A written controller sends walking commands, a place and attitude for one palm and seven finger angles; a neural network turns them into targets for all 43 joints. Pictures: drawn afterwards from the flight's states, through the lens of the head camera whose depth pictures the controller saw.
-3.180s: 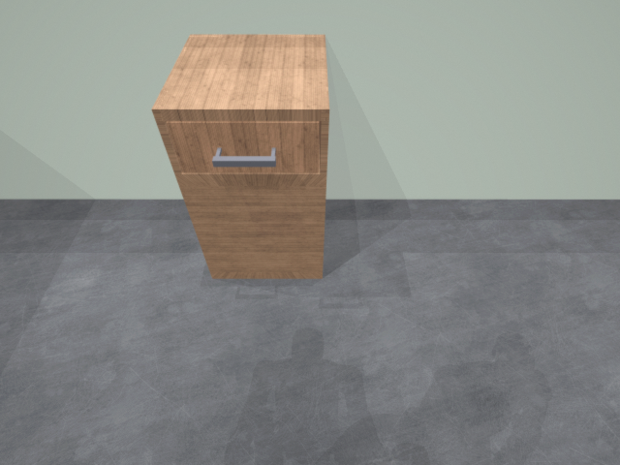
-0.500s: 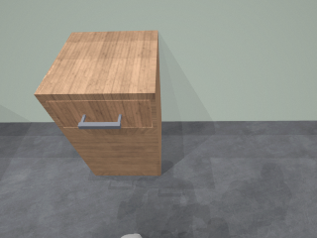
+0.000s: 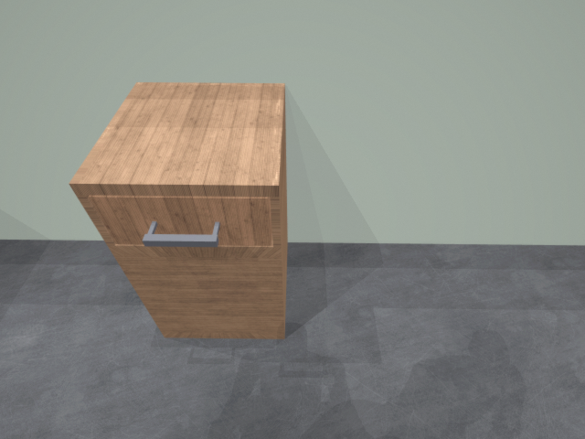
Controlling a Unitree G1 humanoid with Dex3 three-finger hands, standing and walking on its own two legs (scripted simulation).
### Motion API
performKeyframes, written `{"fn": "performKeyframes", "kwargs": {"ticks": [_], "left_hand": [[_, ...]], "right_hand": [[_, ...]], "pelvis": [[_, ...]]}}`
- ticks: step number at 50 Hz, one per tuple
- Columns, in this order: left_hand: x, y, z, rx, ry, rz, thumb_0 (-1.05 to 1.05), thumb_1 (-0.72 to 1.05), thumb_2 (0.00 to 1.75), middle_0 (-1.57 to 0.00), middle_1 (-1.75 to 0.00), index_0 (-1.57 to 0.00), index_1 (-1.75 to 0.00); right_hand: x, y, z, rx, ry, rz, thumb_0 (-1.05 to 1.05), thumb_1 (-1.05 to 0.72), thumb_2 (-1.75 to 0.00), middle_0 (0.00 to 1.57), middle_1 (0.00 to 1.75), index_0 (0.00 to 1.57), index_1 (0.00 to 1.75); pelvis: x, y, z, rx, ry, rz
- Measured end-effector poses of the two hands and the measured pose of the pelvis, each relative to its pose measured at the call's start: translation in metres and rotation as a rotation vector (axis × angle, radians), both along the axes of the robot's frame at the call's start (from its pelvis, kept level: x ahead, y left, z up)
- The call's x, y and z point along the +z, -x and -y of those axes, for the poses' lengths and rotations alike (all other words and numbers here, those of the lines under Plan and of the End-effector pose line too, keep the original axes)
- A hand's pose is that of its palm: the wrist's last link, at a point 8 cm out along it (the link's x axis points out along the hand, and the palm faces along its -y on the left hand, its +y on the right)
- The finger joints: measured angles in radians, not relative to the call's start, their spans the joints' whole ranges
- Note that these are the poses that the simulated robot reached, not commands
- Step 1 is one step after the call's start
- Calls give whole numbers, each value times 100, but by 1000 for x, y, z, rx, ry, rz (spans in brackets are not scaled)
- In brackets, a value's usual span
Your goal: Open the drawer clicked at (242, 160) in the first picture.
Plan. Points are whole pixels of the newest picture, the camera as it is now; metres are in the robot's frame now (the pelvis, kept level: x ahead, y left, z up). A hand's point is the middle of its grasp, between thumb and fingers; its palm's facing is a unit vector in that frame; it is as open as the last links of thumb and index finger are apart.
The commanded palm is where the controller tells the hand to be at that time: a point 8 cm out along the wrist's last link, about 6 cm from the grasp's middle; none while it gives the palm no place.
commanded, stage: look again from close up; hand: left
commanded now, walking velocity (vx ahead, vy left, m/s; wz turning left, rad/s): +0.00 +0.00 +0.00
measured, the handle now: (183, 233) +0.56 +0.28 -0.14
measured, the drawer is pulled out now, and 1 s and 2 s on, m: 0.00 0.00 0.00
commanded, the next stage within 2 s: shuffle to correct the standing spot in 0.56 s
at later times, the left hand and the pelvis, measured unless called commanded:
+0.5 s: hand out of the picture +0.04 +0.16 -0.17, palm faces +0.02 -0.99 -0.17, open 7.3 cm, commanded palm none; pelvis +0.06 +0.00 +0.00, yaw -1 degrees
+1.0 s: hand out of the picture +0.06 +0.21 -0.17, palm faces +0.07 -0.96 -0.27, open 7.3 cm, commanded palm none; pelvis +0.05 +0.01 +0.00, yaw +1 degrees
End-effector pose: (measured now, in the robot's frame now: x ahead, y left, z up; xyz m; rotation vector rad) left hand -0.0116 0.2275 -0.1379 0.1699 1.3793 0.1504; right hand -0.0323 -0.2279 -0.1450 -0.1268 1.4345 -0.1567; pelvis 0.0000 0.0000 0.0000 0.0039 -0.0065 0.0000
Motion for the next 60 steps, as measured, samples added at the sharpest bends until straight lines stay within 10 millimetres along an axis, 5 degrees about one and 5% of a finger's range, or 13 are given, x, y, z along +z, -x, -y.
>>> {"fn": "performKeyframes", "kwargs": {"ticks": [8, 17, 26, 39, 50, 55, 60], "left_hand": [[-2, -2, 11, 14, 26, -42, 0, 91, 90, -20, -30, -20, -30], [-5, -29, 24, 18, 53, -35, 0, 91, 90, -20, -30, -20, -30], [-6, -53, 21, 19, 39, -25, 1, 91, 90, -20, -30, -20, -30], [-3, -76, 13, 23, 5, -5, 0, 91, 90, -20, -30, -20, -30], [1, -67, -25, 61, -63, 34, 0, 91, 90, -20, -30, -21, -30], [-12, -56, -56, 63, -56, 8, 0, 91, 90, -20, -30, -21, -30], [-9, -60, -72, 37, -62, 17, 0, 91, 90, -20, -30, -20, -30]], "right_hand": [[2, 2, -10, -7, -20, -60, 0, -91, -90, 19, 29, 20, 30], [0, -48, -21, 9, -38, 6, 0, -91, -90, 20, 29, 20, 30], [0, -88, -7, 17, 3, 51, 1, -93, -90, 20, 29, 20, 30], [0, -116, 1, 25, 13, 73, 0, -92, -90, 20, 29, 20, 30], [-2, -129, -1, 67, 36, 93, 0, -91, -90, 20, 29, 20, 30], [2, -139, -14, 79, 69, 165, 0, -91, -90, 19, 29, 20, 30], [7, -127, -33, 73, 55, 182, 0, -91, -90, 19, 29, 20, 30]], "pelvis": [[2, -15, 1, 1, 0, -14], [3, -37, 1, -4, -5, -20], [2, -58, 2, -9, -9, -17], [2, -72, 5, -11, -14, -17], [-3, -52, -12, 14, -24, 0], [-11, -44, -34, 19, -30, 7], [-7, -34, -46, -1, -33, -4]]}}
